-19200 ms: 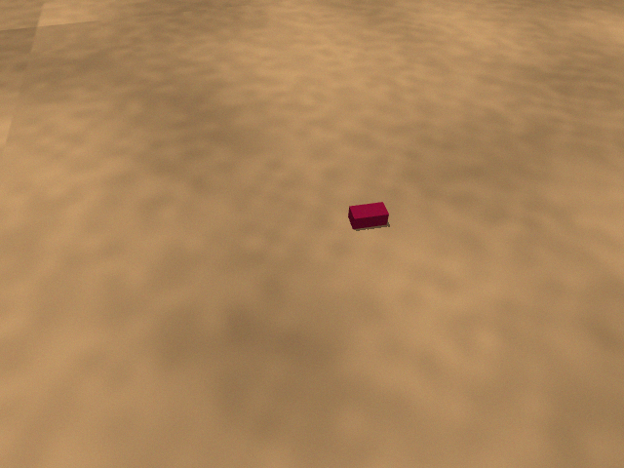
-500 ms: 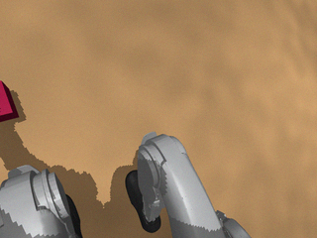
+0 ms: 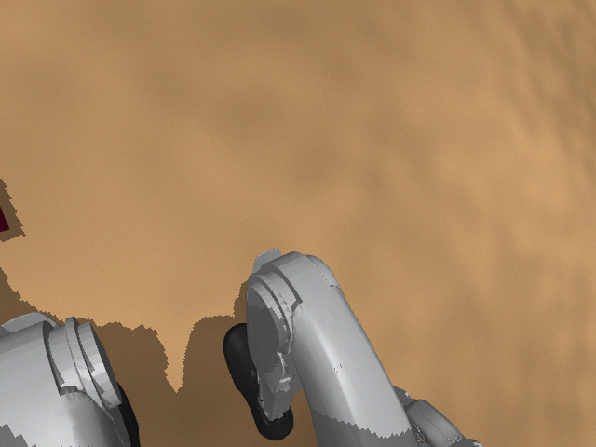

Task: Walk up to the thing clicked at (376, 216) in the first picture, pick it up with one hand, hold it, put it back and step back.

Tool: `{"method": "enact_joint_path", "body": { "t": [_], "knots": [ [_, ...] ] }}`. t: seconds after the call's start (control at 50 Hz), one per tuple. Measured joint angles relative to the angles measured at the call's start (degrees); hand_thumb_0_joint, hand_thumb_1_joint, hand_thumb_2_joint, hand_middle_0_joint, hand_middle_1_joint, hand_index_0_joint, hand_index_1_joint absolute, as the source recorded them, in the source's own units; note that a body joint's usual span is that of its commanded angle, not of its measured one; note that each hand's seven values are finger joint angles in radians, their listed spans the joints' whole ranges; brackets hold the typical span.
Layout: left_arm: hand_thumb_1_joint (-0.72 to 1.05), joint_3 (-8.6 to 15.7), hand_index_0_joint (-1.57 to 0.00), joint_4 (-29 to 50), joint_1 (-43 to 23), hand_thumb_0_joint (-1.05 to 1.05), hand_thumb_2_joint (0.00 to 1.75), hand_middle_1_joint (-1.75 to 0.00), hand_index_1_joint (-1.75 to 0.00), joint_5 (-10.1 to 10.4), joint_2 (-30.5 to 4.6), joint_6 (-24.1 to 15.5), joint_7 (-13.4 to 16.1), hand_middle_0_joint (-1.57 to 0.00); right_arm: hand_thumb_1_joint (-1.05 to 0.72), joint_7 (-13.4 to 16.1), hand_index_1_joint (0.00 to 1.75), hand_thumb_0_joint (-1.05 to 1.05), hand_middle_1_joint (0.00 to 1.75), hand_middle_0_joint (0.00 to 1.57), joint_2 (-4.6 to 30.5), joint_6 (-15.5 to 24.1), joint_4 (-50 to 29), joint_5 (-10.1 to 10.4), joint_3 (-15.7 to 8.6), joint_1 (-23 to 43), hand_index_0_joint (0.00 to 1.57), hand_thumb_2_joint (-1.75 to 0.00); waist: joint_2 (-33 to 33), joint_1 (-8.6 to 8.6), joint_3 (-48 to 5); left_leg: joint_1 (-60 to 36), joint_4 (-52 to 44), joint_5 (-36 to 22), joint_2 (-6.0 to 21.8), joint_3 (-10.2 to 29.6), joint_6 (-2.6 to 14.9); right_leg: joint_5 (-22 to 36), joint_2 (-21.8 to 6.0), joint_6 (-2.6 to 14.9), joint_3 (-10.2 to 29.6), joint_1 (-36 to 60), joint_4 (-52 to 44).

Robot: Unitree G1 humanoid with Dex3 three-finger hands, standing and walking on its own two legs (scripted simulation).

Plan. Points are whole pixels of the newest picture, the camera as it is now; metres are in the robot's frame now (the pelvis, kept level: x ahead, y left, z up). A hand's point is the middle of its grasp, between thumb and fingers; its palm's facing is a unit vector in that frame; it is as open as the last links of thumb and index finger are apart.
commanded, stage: rest palm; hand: left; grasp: from above
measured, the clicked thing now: out of the picture +0.45 +0.34 -0.27
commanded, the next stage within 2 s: close in 0.50 s
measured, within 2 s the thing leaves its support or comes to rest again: neither
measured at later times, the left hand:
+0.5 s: hand out of the picture +0.44 +0.33 -0.25, palm faces -0.43 -0.17 -0.88, open 14.1 cm
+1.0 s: hand out of the picture +0.43 +0.33 -0.25, palm faces -0.43 -0.17 -0.89, open 12.8 cm
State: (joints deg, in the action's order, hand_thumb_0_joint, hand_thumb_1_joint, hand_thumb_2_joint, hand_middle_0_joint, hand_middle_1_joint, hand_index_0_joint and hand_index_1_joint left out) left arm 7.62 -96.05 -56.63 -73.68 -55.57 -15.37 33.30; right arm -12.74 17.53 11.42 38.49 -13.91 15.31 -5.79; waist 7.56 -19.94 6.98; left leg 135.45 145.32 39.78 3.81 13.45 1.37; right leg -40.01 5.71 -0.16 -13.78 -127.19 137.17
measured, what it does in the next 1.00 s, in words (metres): stands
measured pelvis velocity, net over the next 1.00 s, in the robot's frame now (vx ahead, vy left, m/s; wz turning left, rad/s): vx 0.00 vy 0.00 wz -0.03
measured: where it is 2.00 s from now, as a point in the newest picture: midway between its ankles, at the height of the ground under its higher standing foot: (200, 431)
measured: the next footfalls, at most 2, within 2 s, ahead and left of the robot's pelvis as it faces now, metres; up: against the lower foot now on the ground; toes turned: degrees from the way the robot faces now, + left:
none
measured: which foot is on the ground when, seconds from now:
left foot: down 0.00-1.00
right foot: down 0.00-1.00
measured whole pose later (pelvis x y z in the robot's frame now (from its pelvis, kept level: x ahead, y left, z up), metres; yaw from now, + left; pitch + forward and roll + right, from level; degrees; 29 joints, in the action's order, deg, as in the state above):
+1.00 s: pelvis +0.00 +0.00 +0.00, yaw -2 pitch +26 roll -15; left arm 4.0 -98.2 -59.3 -72.4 -58.7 -14.9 34.6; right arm -13.7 18.8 13.5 37.0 -13.9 19.1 -4.6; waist 9.9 -20.8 9.3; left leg 134.7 145.9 40.0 3.9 15.2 1.5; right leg -39.4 6.5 -0.8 -15.0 -126.0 136.2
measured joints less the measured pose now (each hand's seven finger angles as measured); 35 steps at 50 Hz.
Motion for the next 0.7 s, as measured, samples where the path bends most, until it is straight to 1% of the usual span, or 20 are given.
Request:
{"method": "enact_joint_path", "body": {
  "t": [0.04, 0.12, 0.22, 0.34, 0.42, 0.56, 0.64, 0.7],
  "knots": [
    [-0.53, -1.05, -0.07, -0.88, -0.68, 0.0, 1.03, -0.97, -0.98, -0.23, -0.29, 0.21, 0.39, -0.09, -0.9, -0.14, 0.3, 0.0, 0.3, 0.2, 0.23, 0.48, -0.05, -0.04, 0.03, 0.34, 0.2, -0.9, 0.24, -0.04, 0.03, 0.1, 0.07, -0.12, 0.0, -0.04, 0.2, 0.08, 0.02, -0.2, 0.04, 0.04, -0.03],
    [-0.52, -2.01, -0.07, -1.41, -1.78, 0.0, 1.03, -0.98, -0.99, -0.14, -0.69, 0.64, 0.81, -0.09, -0.9, -0.35, 0.3, 0.0, 0.3, 0.2, 0.44, 1.37, 0.08, 0.0, 0.2, 0.61, 0.2, -0.9, 0.9, -0.16, 0.17, 0.24, 0.25, -0.14, -0.04, 0.02, 0.41, 0.06, 0.07, -0.46, 0.01, 0.14, -0.05],
    [-0.51, -3.08, -0.08, -1.27, -2.65, 0.0, 1.02, -0.99, -1.0, -0.38, -0.68, 1.29, 1.17, -0.09, -0.91, -0.84, 0.3, 0.0, 0.3, 0.2, 0.34, 2.03, 0.22, -0.06, 0.81, 0.41, 0.2, -0.9, 1.64, -0.53, 0.18, 0.21, 0.41, 0.24, -0.18, 0.35, 0.23, -0.3, 0.06, -0.42, -0.25, 0.34, -0.1],
    [-0.51, -2.49, -0.08, -1.27, -2.46, 0.0, 1.01, -1.0, -1.0, -0.23, -0.76, 2.25, 2.05, -0.09, -0.91, -1.56, 0.3, 0.0, 0.3, 0.2, 0.36, 2.27, -0.19, -0.16, 1.64, 0.47, 0.2, -0.9, 1.5, -1.05, 0.61, 0.03, 0.45, 0.82, -0.16, 0.84, 0.04, -0.63, 0.22, -0.35, -0.61, 0.51, -0.34],
    [-0.51, -1.38, -0.08, -1.58, -2.23, 0.0, 1.0, -1.0, -1.0, 0.68, -1.15, 2.84, 2.38, -0.09, -0.91, -1.92, 0.3, 0.0, 0.3, 0.2, 0.48, 2.51, -0.6, -0.24, 1.95, 0.82, 0.2, -0.9, 1.18, -1.26, 1.49, -0.03, 0.43, 0.86, 0.02, 0.94, 0.15, -0.44, 0.42, -0.47, -0.66, 0.47, -0.51],
    [-0.51, -0.56, -0.08, -1.34, -2.16, 0.0, 1.0, -1.01, -1.01, 2.6, -2.12, 2.96, 1.17, -0.09, -0.91, -2.13, 0.3, 0.0, 0.3, 0.2, 0.59, 2.94, -0.94, -0.13, 2.34, 0.88, 0.2, -0.9, 1.48, -1.32, 3.1, -0.27, 0.56, 0.57, 0.27, 0.97, 0.19, 0.13, 0.62, -0.54, -0.65, 0.48, -0.41],
    [-0.5, -0.62, -0.08, -0.58, -1.57, 0.0, 1.0, -1.02, -1.02, 2.99, -2.18, 2.4, 0.5, -0.1, -0.91, -2.04, 0.3, 0.0, 0.3, 0.2, 0.58, 2.55, -0.72, -0.07, 2.56, 0.51, 0.2, -0.9, 1.56, -1.04, 3.05, -0.46, 0.59, 0.51, 0.22, 1.18, 0.03, 0.23, 0.62, -0.4, -0.82, 0.63, -0.42],
    [-0.48, -0.73, -0.1, -0.26, -1.14, 0.0, 0.99, -1.02, -1.01, 2.77, -2.16, 1.96, 0.19, -0.1, -0.91, -1.84, 0.3, 0.0, 0.3, 0.2, 0.63, 2.17, -0.61, 0.03, 2.69, 0.28, 0.2, -0.9, 1.43, -0.82, 2.63, -0.56, 0.54, 0.55, 0.19, 1.32, -0.06, 0.24, 0.64, -0.34, -0.92, 0.75, -0.54]
  ]
}}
